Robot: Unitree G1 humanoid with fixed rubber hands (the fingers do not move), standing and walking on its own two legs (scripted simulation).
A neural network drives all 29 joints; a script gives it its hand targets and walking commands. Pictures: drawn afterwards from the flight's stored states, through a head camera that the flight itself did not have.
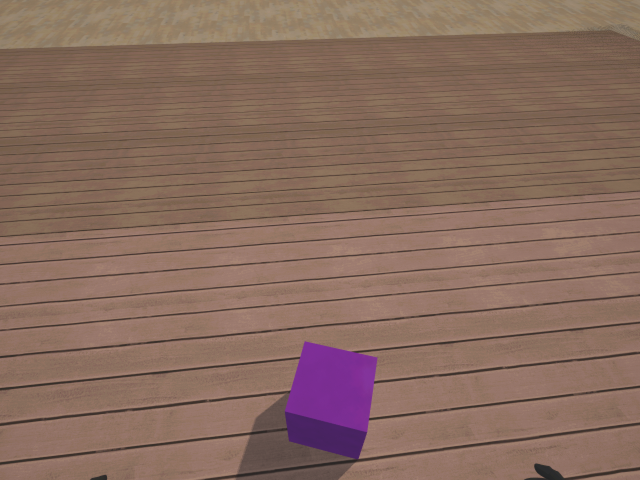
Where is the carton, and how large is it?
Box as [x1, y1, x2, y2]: [285, 341, 376, 458]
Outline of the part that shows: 305,341 285,409 289,440 350,457 358,458 367,429 376,357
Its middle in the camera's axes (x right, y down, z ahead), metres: +0.04 +0.47 +1.11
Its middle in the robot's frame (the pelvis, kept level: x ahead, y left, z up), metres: +0.47 -0.04 -0.66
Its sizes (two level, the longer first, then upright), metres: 0.210 0.200 0.250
